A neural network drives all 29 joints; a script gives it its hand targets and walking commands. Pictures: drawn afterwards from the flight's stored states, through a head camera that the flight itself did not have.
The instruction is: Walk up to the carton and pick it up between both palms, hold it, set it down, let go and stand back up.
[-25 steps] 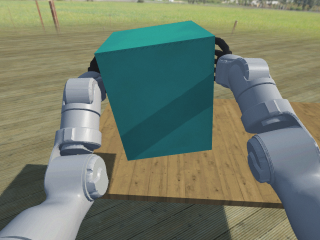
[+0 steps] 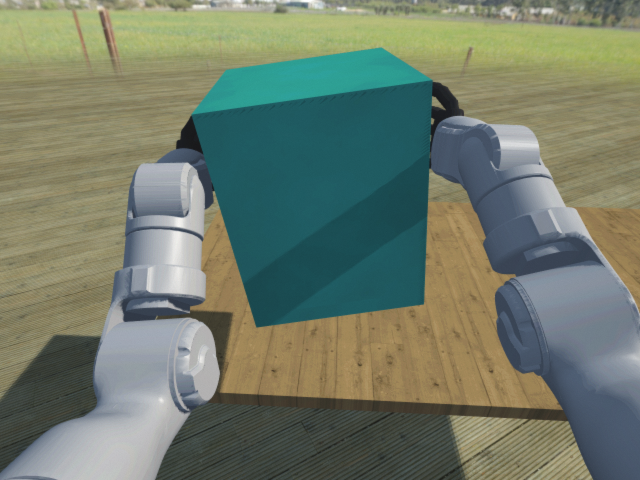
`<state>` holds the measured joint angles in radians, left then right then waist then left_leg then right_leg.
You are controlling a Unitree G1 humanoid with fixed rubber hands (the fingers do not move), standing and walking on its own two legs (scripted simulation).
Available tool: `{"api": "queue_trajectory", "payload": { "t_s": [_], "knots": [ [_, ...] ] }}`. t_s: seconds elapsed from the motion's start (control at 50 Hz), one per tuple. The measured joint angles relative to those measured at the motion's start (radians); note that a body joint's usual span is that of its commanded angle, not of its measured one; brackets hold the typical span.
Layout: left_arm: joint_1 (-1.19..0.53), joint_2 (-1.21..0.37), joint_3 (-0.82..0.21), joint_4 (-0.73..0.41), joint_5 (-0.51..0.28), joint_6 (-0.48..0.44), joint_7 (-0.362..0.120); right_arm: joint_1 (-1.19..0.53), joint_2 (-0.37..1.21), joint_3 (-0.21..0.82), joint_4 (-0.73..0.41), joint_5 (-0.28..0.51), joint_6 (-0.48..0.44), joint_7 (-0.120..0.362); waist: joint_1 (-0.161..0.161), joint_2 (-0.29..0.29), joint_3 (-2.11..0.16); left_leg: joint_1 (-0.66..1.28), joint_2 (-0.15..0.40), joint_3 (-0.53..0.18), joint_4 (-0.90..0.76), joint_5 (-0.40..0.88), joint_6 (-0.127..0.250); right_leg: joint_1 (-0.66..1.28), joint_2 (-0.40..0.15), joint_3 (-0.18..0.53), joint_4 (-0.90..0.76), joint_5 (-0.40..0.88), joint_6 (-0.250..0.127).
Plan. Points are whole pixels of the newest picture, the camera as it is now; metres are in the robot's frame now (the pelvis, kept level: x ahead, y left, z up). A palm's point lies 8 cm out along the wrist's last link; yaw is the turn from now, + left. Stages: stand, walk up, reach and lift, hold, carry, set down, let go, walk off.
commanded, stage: hold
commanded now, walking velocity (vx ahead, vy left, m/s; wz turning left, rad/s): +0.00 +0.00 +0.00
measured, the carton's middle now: (321, 182) +0.38 +0.00 +0.28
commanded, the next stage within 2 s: none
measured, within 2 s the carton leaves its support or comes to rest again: neither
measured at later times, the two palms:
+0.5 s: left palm (193, 165) +0.37 +0.15 +0.31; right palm (447, 141) +0.37 -0.14 +0.34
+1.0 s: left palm (193, 166) +0.37 +0.15 +0.30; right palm (446, 140) +0.37 -0.14 +0.34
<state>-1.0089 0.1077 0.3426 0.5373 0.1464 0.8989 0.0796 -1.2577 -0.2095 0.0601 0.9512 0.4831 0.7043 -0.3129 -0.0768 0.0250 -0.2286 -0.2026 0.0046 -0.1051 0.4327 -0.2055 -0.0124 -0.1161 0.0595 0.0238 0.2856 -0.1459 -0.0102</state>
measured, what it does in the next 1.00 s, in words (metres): stands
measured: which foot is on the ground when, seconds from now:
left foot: down 0.00-1.00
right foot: down 0.00-1.00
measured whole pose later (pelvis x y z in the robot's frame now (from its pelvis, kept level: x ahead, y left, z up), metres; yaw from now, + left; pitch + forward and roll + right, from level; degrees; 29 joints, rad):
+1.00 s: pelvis +0.00 +0.00 +0.00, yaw +0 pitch -2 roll -2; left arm -1.01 0.11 0.36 0.53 0.16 0.91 0.06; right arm -1.25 -0.20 0.06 0.93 0.48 0.72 -0.32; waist -0.08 0.02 -0.23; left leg -0.19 0.00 -0.11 0.43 -0.21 -0.01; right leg -0.11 0.06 0.03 0.29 -0.15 -0.01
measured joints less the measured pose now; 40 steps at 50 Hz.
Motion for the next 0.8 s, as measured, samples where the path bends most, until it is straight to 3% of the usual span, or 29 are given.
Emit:
{"api": "queue_trajectory", "payload": {
  "t_s": [0.8],
  "knots": [
    [-0.006, 0.005, 0.012, -0.004, 0.013, 0.006, -0.016, 0.010, 0.006, -0.003, -0.029, -0.009, 0.018, -0.007, -0.005, -0.002, 0.005, 0.011, -0.001, -0.005, -0.007, 0.000, -0.002, 0.010, 0.001, 0.002, -0.001, -0.004, -0.002]
  ]
}}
